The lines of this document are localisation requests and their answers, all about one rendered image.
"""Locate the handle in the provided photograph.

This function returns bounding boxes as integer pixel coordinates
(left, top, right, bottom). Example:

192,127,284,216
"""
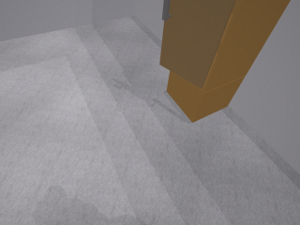
162,0,172,22

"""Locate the cupboard door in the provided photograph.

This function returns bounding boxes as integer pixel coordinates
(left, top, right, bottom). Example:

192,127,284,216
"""
159,0,236,89

